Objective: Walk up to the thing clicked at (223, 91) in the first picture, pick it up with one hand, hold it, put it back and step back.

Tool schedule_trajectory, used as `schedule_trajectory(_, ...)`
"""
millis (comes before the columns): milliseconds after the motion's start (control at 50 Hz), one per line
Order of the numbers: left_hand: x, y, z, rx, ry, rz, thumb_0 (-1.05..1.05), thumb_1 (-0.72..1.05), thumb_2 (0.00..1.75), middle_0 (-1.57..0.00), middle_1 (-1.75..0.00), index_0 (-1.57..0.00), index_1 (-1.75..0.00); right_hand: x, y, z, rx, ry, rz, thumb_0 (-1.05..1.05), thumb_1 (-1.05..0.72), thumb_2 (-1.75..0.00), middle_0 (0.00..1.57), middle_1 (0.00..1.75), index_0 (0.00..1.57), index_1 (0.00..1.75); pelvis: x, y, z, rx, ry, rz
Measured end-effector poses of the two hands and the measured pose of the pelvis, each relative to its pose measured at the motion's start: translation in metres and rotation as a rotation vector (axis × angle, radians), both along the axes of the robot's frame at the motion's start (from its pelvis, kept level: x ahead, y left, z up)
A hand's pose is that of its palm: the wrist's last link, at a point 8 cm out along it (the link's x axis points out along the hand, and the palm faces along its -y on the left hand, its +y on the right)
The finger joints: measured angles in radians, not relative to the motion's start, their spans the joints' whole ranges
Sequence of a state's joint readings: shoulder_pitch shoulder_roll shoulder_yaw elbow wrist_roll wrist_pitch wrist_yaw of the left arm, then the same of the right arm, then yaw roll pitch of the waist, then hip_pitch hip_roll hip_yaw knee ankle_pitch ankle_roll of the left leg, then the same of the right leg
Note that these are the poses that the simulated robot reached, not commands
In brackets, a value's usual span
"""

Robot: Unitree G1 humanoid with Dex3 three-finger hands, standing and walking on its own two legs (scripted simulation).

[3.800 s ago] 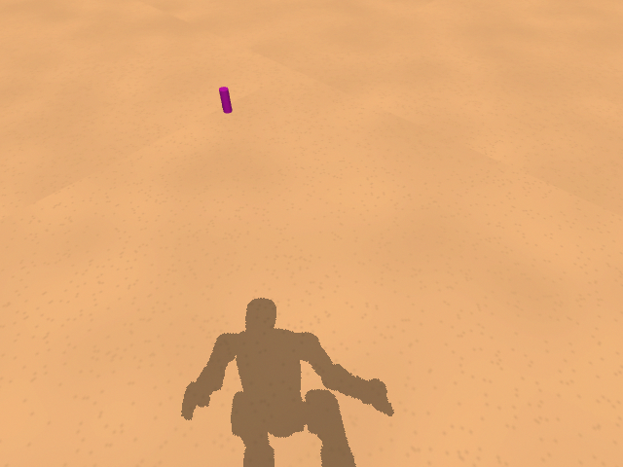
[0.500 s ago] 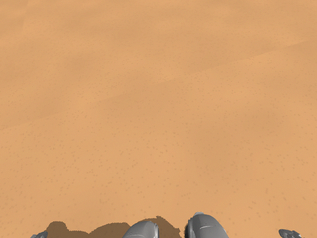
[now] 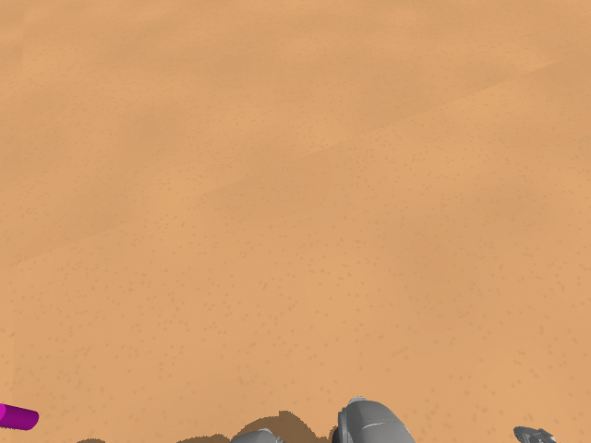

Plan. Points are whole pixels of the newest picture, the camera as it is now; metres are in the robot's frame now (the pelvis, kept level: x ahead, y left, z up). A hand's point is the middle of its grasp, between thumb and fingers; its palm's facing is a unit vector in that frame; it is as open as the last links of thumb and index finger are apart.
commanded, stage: walk up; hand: left
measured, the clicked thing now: (13, 417) +0.33 +0.88 -0.67
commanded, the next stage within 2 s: none
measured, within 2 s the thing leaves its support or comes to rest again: neither
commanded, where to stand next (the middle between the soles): -0.12 +0.77 m, yaw -16 degrees
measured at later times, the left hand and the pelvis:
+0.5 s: hand out of the picture +0.05 +0.57 -0.12, palm faces -0.08 -0.78 -0.62, open 7.3 cm; pelvis -0.05 +0.24 -0.01, yaw -3 degrees
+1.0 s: hand out of the picture -0.01 +0.80 -0.12, palm faces -0.15 -0.76 -0.63, open 7.3 cm; pelvis -0.12 +0.47 -0.03, yaw -7 degrees
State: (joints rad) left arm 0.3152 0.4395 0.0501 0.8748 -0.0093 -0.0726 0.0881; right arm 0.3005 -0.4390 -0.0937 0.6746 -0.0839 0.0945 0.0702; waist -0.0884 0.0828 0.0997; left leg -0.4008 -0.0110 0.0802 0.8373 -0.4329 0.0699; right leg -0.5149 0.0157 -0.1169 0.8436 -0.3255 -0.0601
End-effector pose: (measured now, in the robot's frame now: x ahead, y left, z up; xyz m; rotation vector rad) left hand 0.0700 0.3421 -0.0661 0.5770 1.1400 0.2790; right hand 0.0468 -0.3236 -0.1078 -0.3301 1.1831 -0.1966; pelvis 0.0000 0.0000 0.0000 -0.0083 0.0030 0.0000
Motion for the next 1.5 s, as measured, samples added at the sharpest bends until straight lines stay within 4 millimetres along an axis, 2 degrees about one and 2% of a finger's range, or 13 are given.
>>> schedule_trajectory(180, -0.024, 0.06, 0.007, 0.013, -0.044, 0.002, 0.0, 0.9, 0.89, -0.21, -0.31, -0.21, -0.3, 0.016, 0.073, -0.017, 0.038, -0.01, 0.057, 0.01, -0.91, -0.9, 0.2, 0.3, 0.2, 0.3, -0.016, 0.071, -0.005, -0.02, -0.037, -0.004)
schedule_trajectory(340, -0.035, 0.178, 0.002, 0.069, -0.03, -0.026, 0.0, 0.9, 0.89, -0.21, -0.31, -0.21, -0.3, 0.023, 0.142, -0.009, -0.02, -0.097, 0.062, 0.01, -0.91, -0.9, 0.2, 0.3, 0.2, 0.3, -0.032, 0.164, -0.02, -0.002, -0.009, -0.035)
schedule_trajectory(400, -0.037, 0.225, -0.006, 0.096, -0.023, -0.001, 0.0, 0.9, 0.89, -0.21, -0.31, -0.21, -0.3, 0.009, 0.174, -0.008, -0.055, -0.109, 0.049, 0.01, -0.91, -0.9, 0.2, 0.3, 0.2, 0.3, -0.039, 0.201, -0.027, 0.001, -0.028, -0.054)
schedule_trajectory(460, -0.033, 0.25, -0.008, 0.09, -0.002, 0.009, 0.0, 0.9, 0.9, -0.21, -0.31, -0.21, -0.3, -0.016, 0.208, -0.002, -0.049, -0.094, -0.004, 0.01, -0.91, -0.9, 0.2, 0.3, 0.2, 0.3, -0.044, 0.224, -0.019, -0.017, -0.03, -0.058)
schedule_trajectory(600, -0.027, 0.268, -0.004, 0.006, 0.005, -0.062, 0.0, 0.91, 0.9, -0.2, -0.3, -0.2, -0.3, -0.061, 0.27, 0.0, -0.003, -0.043, -0.065, 0.01, -0.91, -0.9, 0.2, 0.3, 0.2, 0.3, -0.054, 0.271, -0.003, -0.011, -0.016, -0.086)
schedule_trajectory(760, -0.053, 0.31, -0.001, 0.001, -0.037, -0.09, 0.0, 0.9, 0.89, -0.21, -0.31, -0.21, -0.3, -0.078, 0.333, -0.02, 0.03, -0.004, -0.047, 0.01, -0.91, -0.9, 0.2, 0.3, 0.2, 0.3, -0.08, 0.333, -0.007, -0.023, -0.042, -0.093)
schedule_trajectory(880, -0.071, 0.38, 0.009, 0.036, -0.035, -0.109, 0.0, 0.9, 0.89, -0.21, -0.31, -0.21, -0.3, -0.084, 0.379, -0.017, 0.027, -0.04, -0.046, 0.01, -0.91, -0.9, 0.2, 0.3, 0.2, 0.3, -0.097, 0.393, -0.008, 0.008, -0.031, -0.106)
schedule_trajectory(980, -0.081, 0.467, -0.001, 0.075, -0.036, -0.119, 0.0, 0.9, 0.89, -0.21, -0.31, -0.21, -0.3, -0.093, 0.427, -0.017, -0.037, -0.06, -0.045, 0.01, -0.91, -0.9, 0.2, 0.3, 0.2, 0.3, -0.113, 0.461, -0.025, 0.007, -0.017, -0.113)
schedule_trajectory(1060, -0.09, 0.526, -0.011, 0.104, -0.005, -0.064, 0.0, 0.9, 0.89, -0.21, -0.31, -0.21, -0.3, -0.118, 0.478, -0.013, -0.05, -0.061, -0.07, 0.01, -0.91, -0.9, 0.2, 0.3, 0.2, 0.3, -0.125, 0.505, -0.027, -0.018, -0.04, -0.13)
schedule_trajectory(1200, -0.098, 0.557, -0.011, 0.019, 0.027, -0.087, 0.0, 0.91, 0.9, -0.2, -0.3, -0.2, -0.3, -0.162, 0.557, 0.0, -0.007, -0.026, -0.123, 0.01, -0.91, -0.9, 0.2, 0.3, 0.2, 0.3, -0.142, 0.555, -0.005, -0.028, -0.03, -0.146)
schedule_trajectory(1320, -0.123, 0.576, -0.015, -0.014, 0.018, -0.15, 0.0, 0.9, 0.9, -0.21, -0.31, -0.21, -0.3, -0.179, 0.602, -0.017, 0.011, -0.028, -0.128, 0.01, -0.91, -0.9, 0.2, 0.3, 0.2, 0.3, -0.164, 0.602, -0.012, -0.035, -0.035, -0.179)
schedule_trajectory(1400, -0.142, 0.608, -0.008, -0.014, -0.005, -0.136, 0.0, 0.9, 0.89, -0.21, -0.31, -0.21, -0.3, -0.186, 0.638, -0.02, 0.026, -0.018, -0.112, 0.01, -0.91, -0.9, 0.2, 0.3, 0.2, 0.3, -0.181, 0.64, -0.008, -0.03, -0.048, -0.166)
schedule_trajectory(1500, -0.154, 0.669, 0.0, 0.016, -0.037, -0.141, 0.0, 0.9, 0.89, -0.21, -0.31, -0.21, -0.3, -0.199, 0.68, -0.017, 0.02, -0.039, -0.104, 0.01, -0.91, -0.9, 0.2, 0.3, 0.2, 0.3, -0.198, 0.694, -0.01, -0.002, -0.043, -0.162)
